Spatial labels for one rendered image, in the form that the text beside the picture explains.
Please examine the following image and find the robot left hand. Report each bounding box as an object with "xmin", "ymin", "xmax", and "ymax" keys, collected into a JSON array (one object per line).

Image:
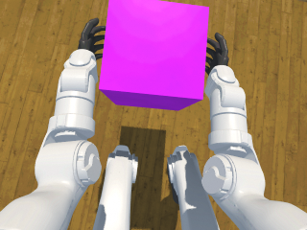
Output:
[{"xmin": 78, "ymin": 17, "xmax": 106, "ymax": 60}]

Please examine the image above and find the robot left upper arm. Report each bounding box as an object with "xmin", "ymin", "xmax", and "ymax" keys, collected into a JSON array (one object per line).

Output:
[{"xmin": 0, "ymin": 140, "xmax": 102, "ymax": 230}]

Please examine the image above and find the right robot forearm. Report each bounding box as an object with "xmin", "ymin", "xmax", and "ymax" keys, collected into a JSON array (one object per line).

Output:
[{"xmin": 204, "ymin": 65, "xmax": 261, "ymax": 168}]

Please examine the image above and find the carton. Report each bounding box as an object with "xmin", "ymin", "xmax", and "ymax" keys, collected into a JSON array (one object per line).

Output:
[{"xmin": 99, "ymin": 0, "xmax": 209, "ymax": 111}]

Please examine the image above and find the robot right thigh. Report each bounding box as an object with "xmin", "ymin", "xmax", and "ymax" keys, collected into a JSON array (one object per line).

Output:
[{"xmin": 167, "ymin": 150, "xmax": 220, "ymax": 230}]

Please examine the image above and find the robot right hand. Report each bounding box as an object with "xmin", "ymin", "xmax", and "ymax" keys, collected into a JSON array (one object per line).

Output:
[{"xmin": 204, "ymin": 33, "xmax": 229, "ymax": 76}]

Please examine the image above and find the robot right upper arm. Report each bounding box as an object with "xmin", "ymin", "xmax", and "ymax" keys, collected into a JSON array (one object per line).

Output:
[{"xmin": 201, "ymin": 153, "xmax": 307, "ymax": 230}]

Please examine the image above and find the left robot forearm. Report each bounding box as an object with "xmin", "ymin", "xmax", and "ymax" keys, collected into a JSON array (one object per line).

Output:
[{"xmin": 35, "ymin": 49, "xmax": 98, "ymax": 180}]

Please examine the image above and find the right robot foot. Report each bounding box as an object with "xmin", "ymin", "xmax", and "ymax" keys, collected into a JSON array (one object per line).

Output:
[{"xmin": 167, "ymin": 163, "xmax": 179, "ymax": 204}]

